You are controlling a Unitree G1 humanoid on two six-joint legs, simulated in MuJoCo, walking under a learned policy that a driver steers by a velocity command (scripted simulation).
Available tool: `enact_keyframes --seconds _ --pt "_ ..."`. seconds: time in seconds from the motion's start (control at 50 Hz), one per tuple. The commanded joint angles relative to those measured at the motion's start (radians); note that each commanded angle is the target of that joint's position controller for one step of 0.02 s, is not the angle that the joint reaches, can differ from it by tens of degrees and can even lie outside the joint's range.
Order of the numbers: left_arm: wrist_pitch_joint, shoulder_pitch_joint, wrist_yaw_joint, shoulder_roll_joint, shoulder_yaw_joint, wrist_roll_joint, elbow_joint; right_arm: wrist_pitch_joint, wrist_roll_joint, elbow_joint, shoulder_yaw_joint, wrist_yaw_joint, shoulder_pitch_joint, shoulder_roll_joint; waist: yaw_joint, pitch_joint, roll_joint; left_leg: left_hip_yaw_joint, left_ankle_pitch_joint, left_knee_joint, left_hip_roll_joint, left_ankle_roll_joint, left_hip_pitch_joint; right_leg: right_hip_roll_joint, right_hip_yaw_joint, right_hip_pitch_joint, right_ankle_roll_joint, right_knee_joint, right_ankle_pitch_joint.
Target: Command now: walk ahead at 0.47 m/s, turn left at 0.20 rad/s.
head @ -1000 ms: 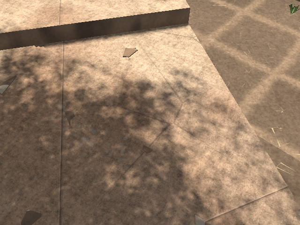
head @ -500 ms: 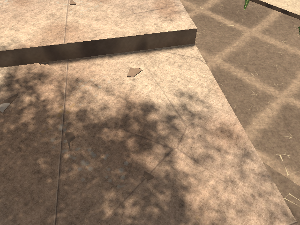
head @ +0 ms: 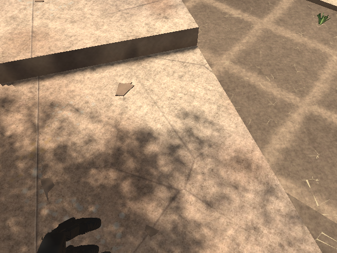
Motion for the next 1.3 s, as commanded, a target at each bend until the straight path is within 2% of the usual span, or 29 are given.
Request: enact_keyframes --seconds 0.02,0.04,0.06,0.08,0.1,0.14,0.18,0.24,0.34,0.44,0.5,0.52,0.54,0.56,0.58,0.6,0.64,0.74,0.82,0.92,0.98,1.0,1.02,1.04,1.06,1.08,1.14,1.24,1.3 --pt "-0.018 0.267 0.013 0.199 0.076 -0.002 0.016 0.005 -0.007 -0.056 -0.034 0.000 -0.054 -0.171 0.241 -0.126 0.142 -0.078 1.030 0.375 0.201 0.098 -0.183 0.038 -0.002 0.454 -0.063 -0.008 -0.021" --pt "-0.015 0.461 0.028 0.285 0.096 0.024 0.050 0.003 -0.023 -0.091 -0.019 0.003 -0.064 -0.135 0.293 -0.293 0.036 -0.049 0.693 0.702 0.119 0.060 -0.430 -0.175 0.219 0.798 -0.122 0.030 0.044" --pt "-0.012 0.475 0.021 0.306 0.088 0.054 0.059 -0.010 0.000 -0.078 0.018 0.007 0.100 0.027 0.193 -0.479 -0.246 -0.080 -0.162 1.054 -0.059 0.002 -0.752 -0.443 0.682 1.069 -0.278 -0.101 0.044" --pt "-0.011 0.433 0.020 0.212 0.066 0.045 0.039 -0.026 0.023 -0.067 -0.012 0.006 0.043 -0.095 0.220 -0.435 -0.149 -0.206 -0.180 1.177 -0.023 0.007 -0.786 -0.412 0.690 0.955 -0.247 -0.154 0.119" --pt "-0.012 0.316 0.025 0.169 0.050 0.036 0.018 -0.026 0.039 -0.106 -0.029 -0.002 -0.053 -0.134 0.184 -0.263 -0.119 -0.160 -0.117 1.190 0.018 0.002 -0.829 -0.387 0.480 0.784 -0.201 -0.155 0.273" --pt "-0.019 0.208 0.017 0.114 0.034 0.036 0.017 -0.003 0.018 -0.113 -0.045 -0.022 -0.098 -0.115 0.111 -0.142 -0.013 -0.117 -0.018 1.108 0.093 -0.010 -0.731 -0.304 0.230 0.497 -0.144 -0.200 0.431" --pt "-0.022 0.174 0.016 0.097 0.030 0.056 0.028 0.038 0.021 -0.118 -0.054 -0.025 -0.061 -0.070 0.060 -0.102 -0.058 -0.098 0.019 1.057 0.114 -0.003 -0.630 -0.261 0.109 0.340 -0.128 -0.259 0.397" --pt "-0.020 0.161 0.036 0.147 0.040 0.062 0.040 0.074 0.013 -0.179 -0.064 -0.029 -0.116 -0.065 0.036 -0.061 -0.073 -0.084 0.087 0.949 0.121 -0.018 -0.670 -0.268 0.025 0.277 -0.161 -0.314 0.379" --pt "0.018 0.166 0.083 0.204 0.056 0.045 0.040 0.083 0.002 -0.266 -0.066 -0.003 -0.268 -0.084 0.071 -0.075 -0.064 -0.033 0.273 0.681 0.127 -0.028 -0.661 -0.263 -0.079 0.332 -0.150 -0.322 0.248" --pt "0.062 0.209 0.091 0.247 0.072 0.020 0.044 0.098 0.002 -0.347 -0.077 0.027 -0.382 -0.118 0.110 -0.069 -0.063 0.018 0.174 0.539 0.095 -0.008 -0.668 -0.313 -0.075 0.459 -0.126 -0.237 0.163" --pt "0.084 0.197 0.096 0.256 0.079 0.001 0.032 0.098 0.006 -0.374 -0.084 0.043 -0.370 -0.123 0.083 -0.080 -0.072 0.059 0.179 0.372 0.056 0.035 -0.600 -0.320 -0.085 0.508 -0.066 -0.109 0.179" --pt "0.089 0.232 0.095 0.239 0.077 -0.001 0.043 0.094 0.001 -0.368 -0.096 0.038 -0.331 -0.148 0.068 -0.105 -0.036 0.054 0.291 0.275 0.028 0.063 -0.498 -0.279 -0.118 0.485 -0.017 -0.002 0.173" --pt "0.089 0.273 0.089 0.209 0.070 0.022 0.039 0.090 -0.003 -0.360 -0.131 0.019 -0.254 -0.253 0.057 -0.159 0.121 -0.103 0.648 0.218 0.110 0.120 -0.309 -0.189 -0.179 0.353 0.059 0.236 0.051" --pt "0.080 0.241 0.079 0.144 0.049 0.059 -0.024 0.090 -0.023 -0.372 -0.152 0.001 -0.232 -0.375 0.095 -0.179 0.375 -0.491 0.993 0.222 0.358 0.325 -0.085 -0.006 -0.191 -0.043 0.153 0.558 -0.593" --pt "0.069 0.174 0.068 0.164 0.051 0.048 -0.034 0.072 -0.033 -0.381 -0.128 0.011 -0.194 -0.304 0.037 -0.299 0.228 -0.563 0.948 0.199 0.401 0.395 -0.070 0.021 0.041 -0.102 0.142 0.720 -0.699" --pt "0.068 0.140 0.062 0.187 0.058 0.017 -0.045 0.057 -0.029 -0.392 -0.119 0.015 -0.235 -0.278 0.048 -0.264 0.154 -0.465 0.905 0.190 0.356 0.354 -0.094 0.003 0.084 -0.137 0.122 0.756 -0.625" --pt "0.076 0.144 0.079 0.197 0.065 0.026 -0.025 0.053 0.005 -0.417 -0.107 0.003 -0.348 -0.231 0.094 -0.190 0.074 -0.354 0.721 0.177 0.270 0.250 -0.197 -0.033 0.105 -0.140 0.114 0.668 -0.471" --pt "0.065 0.119 0.064 0.180 0.068 0.021 -0.041 0.048 0.007 -0.426 -0.101 -0.018 -0.319 -0.220 0.094 -0.136 0.140 -0.397 0.014 0.020 0.194 0.231 -0.318 -0.007 0.097 -0.055 0.104 0.385 -0.291" --pt "0.030 0.074 0.050 0.166 0.061 0.021 -0.052 0.035 0.003 -0.426 -0.108 -0.025 -0.290 -0.247 0.071 -0.107 0.152 -0.419 -0.007 0.015 0.188 0.225 -0.338 0.016 0.106 0.011 0.108 0.175 -0.244" --pt "-0.004 0.088 0.028 0.163 0.053 0.013 -0.048 0.034 -0.002 -0.414 -0.093 -0.011 -0.247 -0.224 0.054 -0.094 0.168 -0.428 -0.054 0.040 0.189 0.213 -0.395 0.020 0.060 0.143 0.083 0.062 -0.242" --pt "-0.021 0.172 0.023 0.161 0.054 0.012 -0.020 0.040 0.000 -0.413 -0.078 -0.005 -0.256 -0.200 0.106 -0.082 0.152 -0.425 -0.111 0.099 0.149 0.181 -0.471 0.030 0.030 0.316 0.044 -0.060 -0.200" --pt "-0.024 0.230 0.026 0.171 0.058 0.015 -0.002 0.040 -0.002 -0.418 -0.068 -0.004 -0.267 -0.174 0.135 -0.087 0.138 -0.412 -0.121 0.150 0.119 0.158 -0.520 0.006 0.048 0.402 0.031 -0.082 -0.211" --pt "-0.027 0.343 0.032 0.207 0.067 0.024 0.026 0.035 -0.004 -0.434 -0.051 -0.004 -0.301 -0.122 0.182 -0.101 0.070 -0.348 -0.120 0.310 0.064 0.115 -0.635 -0.103 0.164 0.530 -0.004 -0.126 -0.284" --pt "-0.022 0.430 0.037 0.291 0.085 0.037 0.046 0.020 0.008 -0.459 -0.036 -0.002 -0.292 -0.062 0.171 -0.100 -0.141 -0.165 -0.108 0.584 -0.064 0.056 -0.846 -0.267 0.450 0.666 -0.094 -0.245 -0.494" --pt "-0.021 0.477 0.028 0.320 0.099 0.040 0.061 0.002 0.025 -0.496 -0.052 -0.005 -0.340 -0.139 0.195 -0.019 -0.230 -0.149 -0.197 0.768 -0.053 0.045 -1.061 -0.400 0.730 0.664 -0.203 -0.336 -0.684" --pt "-0.025 0.443 0.028 0.258 0.082 0.026 0.042 -0.008 0.028 -0.485 -0.065 -0.002 -0.339 -0.197 0.181 0.032 -0.145 -0.194 -0.122 0.869 0.001 0.049 -1.123 -0.384 0.700 0.645 -0.202 -0.332 -0.717" --pt "-0.016 0.364 0.029 0.196 0.057 0.024 0.010 -0.014 -0.003 -0.464 -0.064 0.012 -0.335 -0.174 0.136 0.029 -0.098 -0.132 0.115 0.868 0.084 0.034 -1.091 -0.272 0.468 0.585 -0.127 -0.354 -0.464" --pt "-0.006 0.427 0.038 0.196 0.050 0.019 0.034 -0.014 -0.004 -0.497 -0.039 0.017 -0.432 -0.096 0.166 0.009 -0.082 -0.032 0.335 0.649 0.092 -0.014 -0.945 -0.169 0.203 0.511 -0.103 -0.375 -0.006" --pt "0.004 0.483 0.042 0.215 0.049 0.012 0.047 -0.017 0.007 -0.523 -0.026 0.031 -0.517 -0.072 0.200 0.018 -0.088 0.001 0.426 0.467 0.066 -0.018 -0.849 -0.157 0.141 0.498 -0.091 -0.367 0.038"
Keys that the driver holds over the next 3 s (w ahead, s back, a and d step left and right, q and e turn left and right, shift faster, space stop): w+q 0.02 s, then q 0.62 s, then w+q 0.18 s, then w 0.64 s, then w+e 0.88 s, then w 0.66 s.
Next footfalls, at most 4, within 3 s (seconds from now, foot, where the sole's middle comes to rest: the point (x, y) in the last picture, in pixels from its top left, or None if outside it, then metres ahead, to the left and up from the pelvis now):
0.02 right None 0.21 -0.12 -0.76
0.54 left None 0.23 0.13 -0.76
1.02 right None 0.38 -0.05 -0.76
1.48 left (71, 244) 0.52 0.33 -0.76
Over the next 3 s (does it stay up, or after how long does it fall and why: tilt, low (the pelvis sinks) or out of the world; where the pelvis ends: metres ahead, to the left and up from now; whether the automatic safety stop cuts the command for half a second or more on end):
stays up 1.22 0.36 0.00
